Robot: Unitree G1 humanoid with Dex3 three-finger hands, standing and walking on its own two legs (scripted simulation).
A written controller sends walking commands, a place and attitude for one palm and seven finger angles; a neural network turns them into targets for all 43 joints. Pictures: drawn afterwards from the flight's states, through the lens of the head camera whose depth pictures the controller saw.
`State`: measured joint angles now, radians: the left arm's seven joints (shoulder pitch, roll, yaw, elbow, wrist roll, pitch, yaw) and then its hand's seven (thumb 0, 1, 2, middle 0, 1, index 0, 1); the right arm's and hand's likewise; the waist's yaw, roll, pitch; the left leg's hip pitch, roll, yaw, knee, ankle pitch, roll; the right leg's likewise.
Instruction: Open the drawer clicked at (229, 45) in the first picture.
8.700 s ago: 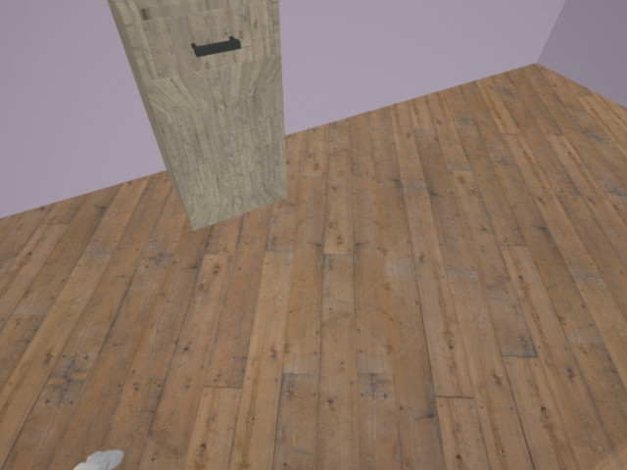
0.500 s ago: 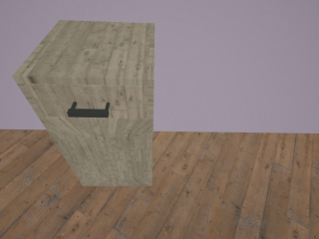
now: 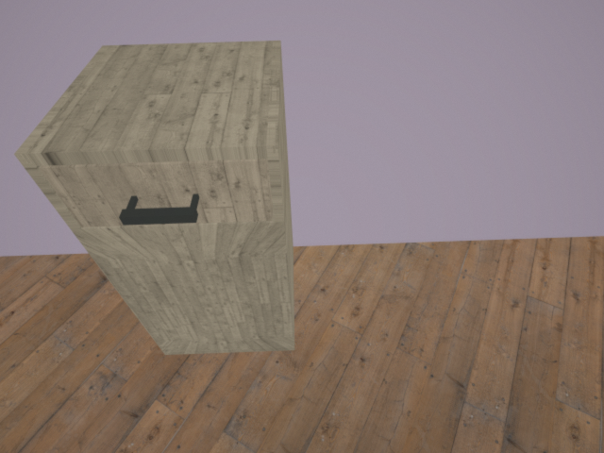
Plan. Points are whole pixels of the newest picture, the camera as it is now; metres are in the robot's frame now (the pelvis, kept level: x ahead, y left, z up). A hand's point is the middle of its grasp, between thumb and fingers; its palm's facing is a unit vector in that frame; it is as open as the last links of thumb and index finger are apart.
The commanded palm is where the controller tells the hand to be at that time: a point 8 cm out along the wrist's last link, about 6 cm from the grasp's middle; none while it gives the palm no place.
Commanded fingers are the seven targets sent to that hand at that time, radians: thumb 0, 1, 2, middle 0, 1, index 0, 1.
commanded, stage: look again from close up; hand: left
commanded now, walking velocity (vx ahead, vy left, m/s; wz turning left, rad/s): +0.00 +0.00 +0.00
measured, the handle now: (162, 208) +0.53 +0.30 -0.01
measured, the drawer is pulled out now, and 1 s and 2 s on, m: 0.00 0.00 0.00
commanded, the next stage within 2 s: shuffle to correct the standing spot in 0.04 s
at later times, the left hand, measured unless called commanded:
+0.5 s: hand out of the picture +0.00 +0.19 -0.18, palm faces +0.10 -0.97 -0.22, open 7.4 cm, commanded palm none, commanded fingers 0.00 0.90 0.90 -0.20 -0.30 -0.20 -0.30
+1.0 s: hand out of the picture +0.04 +0.17 -0.17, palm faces +0.09 -0.98 -0.19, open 7.2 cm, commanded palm none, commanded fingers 0.00 0.90 0.90 -0.20 -0.30 -0.20 -0.30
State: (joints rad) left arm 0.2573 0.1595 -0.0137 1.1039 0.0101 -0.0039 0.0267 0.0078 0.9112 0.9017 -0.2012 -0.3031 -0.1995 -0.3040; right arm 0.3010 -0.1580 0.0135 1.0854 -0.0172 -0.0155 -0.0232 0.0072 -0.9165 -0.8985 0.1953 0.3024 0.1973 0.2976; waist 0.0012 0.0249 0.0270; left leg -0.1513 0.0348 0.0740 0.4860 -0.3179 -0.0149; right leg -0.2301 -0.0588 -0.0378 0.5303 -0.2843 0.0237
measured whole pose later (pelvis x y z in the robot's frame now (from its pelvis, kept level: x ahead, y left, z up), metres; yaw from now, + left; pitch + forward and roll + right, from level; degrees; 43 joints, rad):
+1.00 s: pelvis +0.05 +0.00 +0.00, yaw +3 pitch +0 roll +1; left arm 0.27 0.16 0.00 1.11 0.01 -0.01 0.03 0.01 0.94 0.90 -0.20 -0.30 -0.20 -0.30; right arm 0.28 -0.14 0.01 1.14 -0.02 -0.02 -0.04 0.01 -0.93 -0.90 0.19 0.30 0.20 0.30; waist 0.01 -0.01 0.03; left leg -0.13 0.04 0.08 0.42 -0.29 -0.03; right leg -0.17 0.01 -0.10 0.45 -0.29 -0.05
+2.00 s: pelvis +0.04 +0.04 +0.00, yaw +1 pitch -1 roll +0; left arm 0.29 0.14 -0.02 1.11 0.01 0.00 0.04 0.01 0.91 0.90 -0.20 -0.30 -0.20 -0.30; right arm 0.30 -0.13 0.03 1.13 -0.02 -0.03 -0.03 0.00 -0.91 -0.90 0.20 0.30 0.20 0.30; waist 0.01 0.00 0.04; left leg -0.14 -0.02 0.10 0.44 -0.30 0.05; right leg -0.17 -0.04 -0.05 0.47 -0.29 0.01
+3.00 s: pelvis +0.05 +0.00 +0.01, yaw +1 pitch +0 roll +1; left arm 0.33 0.11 -0.02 1.12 0.01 -0.02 0.04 0.01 0.91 0.90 -0.20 -0.30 -0.20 -0.30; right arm 0.30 -0.12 0.02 1.16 -0.01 -0.02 -0.04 0.00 -0.91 -0.90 0.19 0.30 0.20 0.30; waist 0.01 0.00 0.03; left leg -0.12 0.02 0.08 0.41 -0.28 -0.01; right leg -0.15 0.01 -0.07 0.45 -0.29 -0.04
